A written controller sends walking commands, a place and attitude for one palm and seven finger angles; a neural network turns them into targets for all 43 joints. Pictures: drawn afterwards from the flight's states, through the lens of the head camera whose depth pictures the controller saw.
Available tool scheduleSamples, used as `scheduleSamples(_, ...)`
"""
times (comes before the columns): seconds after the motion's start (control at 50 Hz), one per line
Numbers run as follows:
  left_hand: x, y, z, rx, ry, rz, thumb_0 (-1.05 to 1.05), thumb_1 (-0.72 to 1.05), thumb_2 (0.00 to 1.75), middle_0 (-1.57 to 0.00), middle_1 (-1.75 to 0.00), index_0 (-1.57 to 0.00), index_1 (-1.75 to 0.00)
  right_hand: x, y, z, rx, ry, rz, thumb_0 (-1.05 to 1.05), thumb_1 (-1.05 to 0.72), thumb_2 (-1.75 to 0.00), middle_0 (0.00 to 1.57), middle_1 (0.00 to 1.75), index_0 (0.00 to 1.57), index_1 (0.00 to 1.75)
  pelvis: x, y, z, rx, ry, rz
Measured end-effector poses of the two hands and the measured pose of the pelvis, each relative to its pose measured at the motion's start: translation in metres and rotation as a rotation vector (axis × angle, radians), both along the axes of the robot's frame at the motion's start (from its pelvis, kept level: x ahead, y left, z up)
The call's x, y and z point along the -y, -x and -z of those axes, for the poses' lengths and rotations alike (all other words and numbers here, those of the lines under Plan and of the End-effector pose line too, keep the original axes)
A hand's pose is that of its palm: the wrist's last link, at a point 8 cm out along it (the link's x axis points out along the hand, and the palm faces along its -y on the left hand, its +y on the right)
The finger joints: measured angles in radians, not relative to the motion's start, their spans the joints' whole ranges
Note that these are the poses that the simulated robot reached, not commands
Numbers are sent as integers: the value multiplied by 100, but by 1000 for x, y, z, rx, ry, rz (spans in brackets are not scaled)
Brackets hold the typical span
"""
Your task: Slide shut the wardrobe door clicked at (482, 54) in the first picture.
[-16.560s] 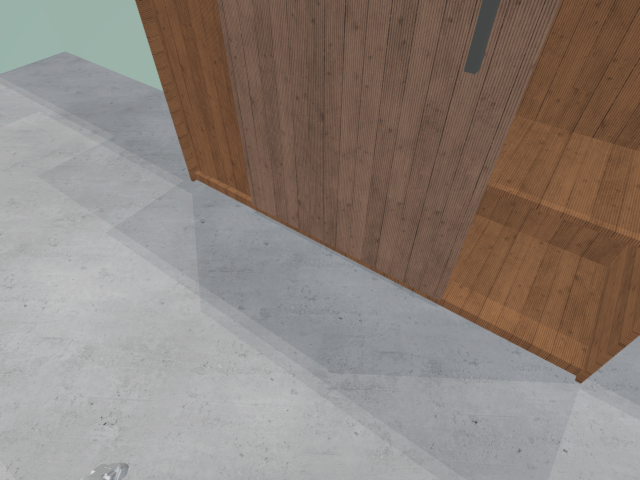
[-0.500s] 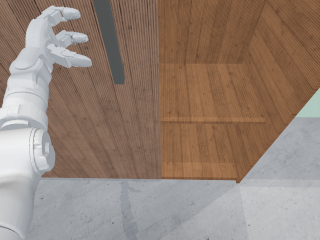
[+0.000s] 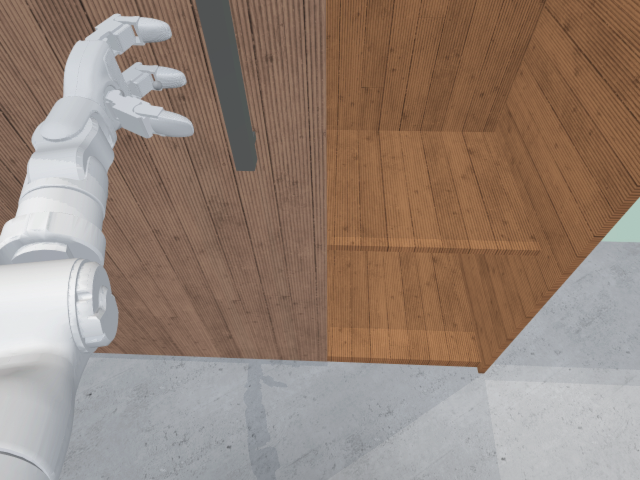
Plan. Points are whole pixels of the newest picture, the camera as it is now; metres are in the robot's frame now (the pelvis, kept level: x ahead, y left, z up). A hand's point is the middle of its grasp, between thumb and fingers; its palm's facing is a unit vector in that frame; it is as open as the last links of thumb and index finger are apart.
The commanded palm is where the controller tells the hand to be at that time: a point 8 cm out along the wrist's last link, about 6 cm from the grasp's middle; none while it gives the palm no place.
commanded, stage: move the hooked fingers beside the handle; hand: left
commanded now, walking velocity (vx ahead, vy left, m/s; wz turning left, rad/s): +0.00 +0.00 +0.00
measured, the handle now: (227, 44) +0.52 +0.10 +0.28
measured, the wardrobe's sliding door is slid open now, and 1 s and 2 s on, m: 0.48 0.48 0.48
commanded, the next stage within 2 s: feel for the door with the fingertips in 1.22 s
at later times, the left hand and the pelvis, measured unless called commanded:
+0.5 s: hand (159, 87) +0.49 +0.18 +0.25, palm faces -0.01 -1.00 -0.04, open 13.8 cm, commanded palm +0.49 +0.20 +0.22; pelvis +0.01 +0.00 +0.00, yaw +0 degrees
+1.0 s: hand (159, 88) +0.48 +0.18 +0.25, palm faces -0.02 -1.00 -0.02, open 13.9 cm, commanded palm +0.48 +0.21 +0.22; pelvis +0.01 +0.01 +0.00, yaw +0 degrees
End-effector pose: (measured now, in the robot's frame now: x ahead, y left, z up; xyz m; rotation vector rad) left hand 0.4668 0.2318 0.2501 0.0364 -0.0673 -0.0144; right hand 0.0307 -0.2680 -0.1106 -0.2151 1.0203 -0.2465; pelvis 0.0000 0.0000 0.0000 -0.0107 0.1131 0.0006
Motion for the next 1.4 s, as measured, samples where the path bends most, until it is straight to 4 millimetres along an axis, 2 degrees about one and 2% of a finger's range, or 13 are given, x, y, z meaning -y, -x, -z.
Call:
scheduleSamples(0.68, 2, 1, 2, 21, 3, -2, -1, -50, 30, -39, -127, -33, -123, -12, -32, 0, 31, -18, -43, 1, -90, -90, 20, 30, 21, 30, -5, -9, -1, 19, -2, -6)
scheduleSamples(1.12, 2, 2, 5, 41, 18, 2, -1, -50, 30, -37, -128, -31, -121, -14, -32, -1, 34, -27, -23, 1, -90, -90, 20, 30, 20, 30, -6, -14, -2, 30, -1, 5)
scheduleSamples(1.4, 3, 3, 6, 41, 25, -3, -1, -50, 30, -36, -129, -31, -121, -16, -55, -3, 73, -32, -32, 1, -90, -90, 20, 30, 20, 30, -7, -20, -3, 36, -1, 7)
